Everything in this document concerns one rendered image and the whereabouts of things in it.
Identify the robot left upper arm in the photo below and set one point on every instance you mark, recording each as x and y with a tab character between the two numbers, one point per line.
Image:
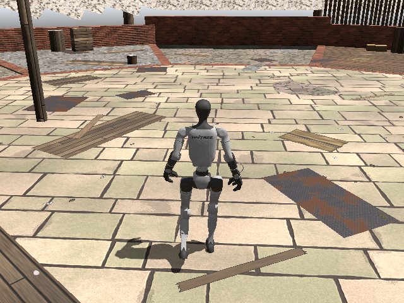
179	141

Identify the robot right upper arm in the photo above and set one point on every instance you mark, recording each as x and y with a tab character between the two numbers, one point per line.
222	133

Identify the robot right hand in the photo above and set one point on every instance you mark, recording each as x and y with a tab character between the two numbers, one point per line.
236	181

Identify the humanoid robot torso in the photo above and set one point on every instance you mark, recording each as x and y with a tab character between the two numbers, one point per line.
202	150

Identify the right robot forearm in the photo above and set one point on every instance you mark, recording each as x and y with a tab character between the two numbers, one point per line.
234	168

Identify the left robot shin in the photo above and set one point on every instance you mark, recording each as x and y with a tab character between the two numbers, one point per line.
184	228

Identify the left robot forearm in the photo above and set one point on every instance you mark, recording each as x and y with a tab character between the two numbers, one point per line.
170	164

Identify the robot left hand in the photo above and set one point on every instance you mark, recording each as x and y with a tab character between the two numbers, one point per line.
166	175

